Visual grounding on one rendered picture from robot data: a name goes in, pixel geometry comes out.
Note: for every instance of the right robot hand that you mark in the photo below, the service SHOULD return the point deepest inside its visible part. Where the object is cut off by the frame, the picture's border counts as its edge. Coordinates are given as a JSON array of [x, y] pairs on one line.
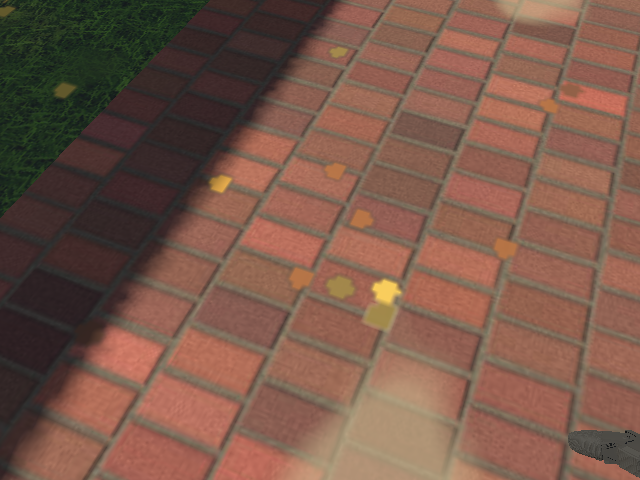
[[618, 448]]

